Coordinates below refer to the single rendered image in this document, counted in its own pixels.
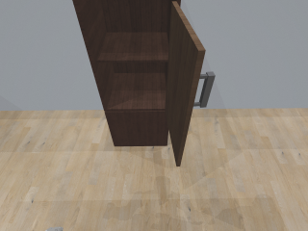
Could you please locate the handle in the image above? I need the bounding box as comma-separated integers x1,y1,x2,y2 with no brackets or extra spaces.
193,71,216,108

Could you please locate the cupboard door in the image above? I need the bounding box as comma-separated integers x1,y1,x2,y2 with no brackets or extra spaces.
165,1,206,167

